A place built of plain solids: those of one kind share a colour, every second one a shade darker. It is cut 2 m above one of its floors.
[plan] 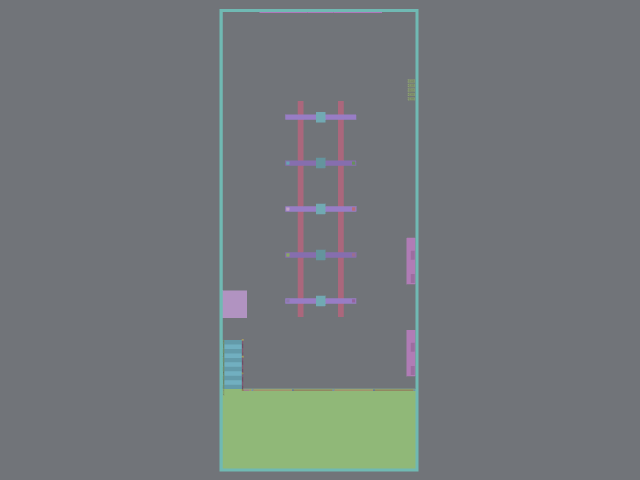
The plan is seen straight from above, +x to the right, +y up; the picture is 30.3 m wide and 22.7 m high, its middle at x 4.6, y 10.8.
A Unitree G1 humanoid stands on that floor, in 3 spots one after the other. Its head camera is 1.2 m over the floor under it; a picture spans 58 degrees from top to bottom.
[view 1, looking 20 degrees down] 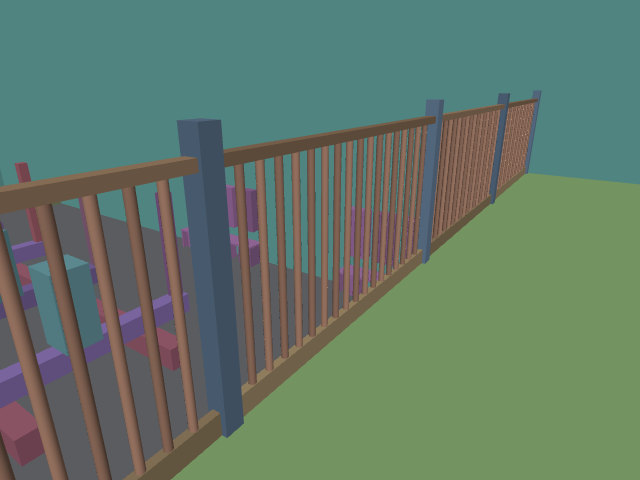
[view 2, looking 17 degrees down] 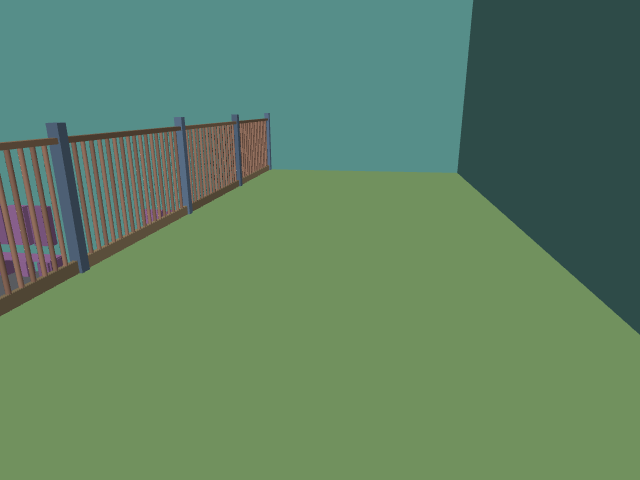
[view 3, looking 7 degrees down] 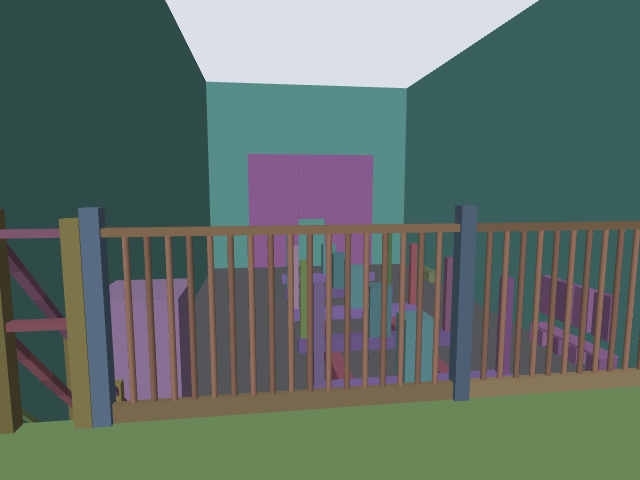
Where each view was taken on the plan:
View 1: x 2.45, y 2.70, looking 34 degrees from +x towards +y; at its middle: wall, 8.55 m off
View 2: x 0.49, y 1.45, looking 8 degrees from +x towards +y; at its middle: gal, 4.10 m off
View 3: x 2.20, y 1.48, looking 82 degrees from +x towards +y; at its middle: wall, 20.46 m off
